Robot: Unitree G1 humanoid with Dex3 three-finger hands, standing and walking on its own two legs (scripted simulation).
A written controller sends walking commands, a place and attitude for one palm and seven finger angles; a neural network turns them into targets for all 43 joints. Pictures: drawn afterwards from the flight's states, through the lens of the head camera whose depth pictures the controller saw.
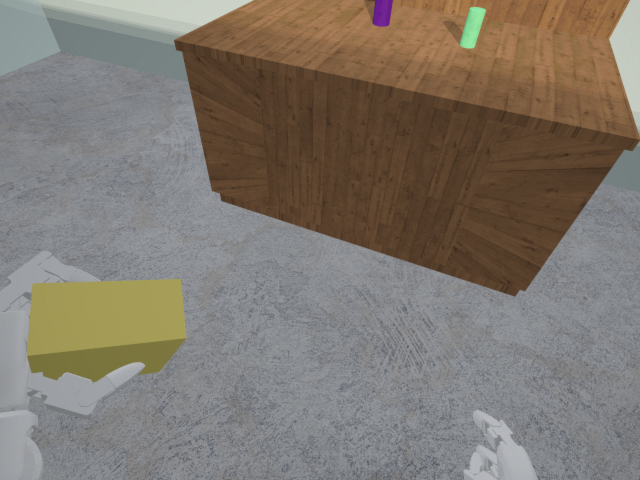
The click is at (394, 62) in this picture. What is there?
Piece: table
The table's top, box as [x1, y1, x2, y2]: [174, 0, 639, 150]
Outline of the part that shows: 174,40 177,50 624,149 632,150 639,140 639,136 609,40 604,38 483,19 475,46 473,48 464,48 459,45 466,16 392,5 389,25 380,27 372,23 374,7 373,1 253,0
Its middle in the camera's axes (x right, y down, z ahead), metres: +0.30 -0.70 +1.40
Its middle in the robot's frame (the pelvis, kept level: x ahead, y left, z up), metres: +1.53 -0.21 -0.03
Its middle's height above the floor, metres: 0.74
